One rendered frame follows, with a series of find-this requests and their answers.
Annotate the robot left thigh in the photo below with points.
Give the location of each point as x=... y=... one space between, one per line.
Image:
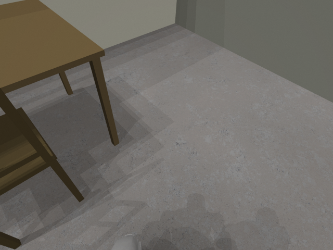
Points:
x=127 y=243

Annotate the table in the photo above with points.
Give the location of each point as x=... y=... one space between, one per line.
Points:
x=36 y=43

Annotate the chair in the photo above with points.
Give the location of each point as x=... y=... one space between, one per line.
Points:
x=23 y=154

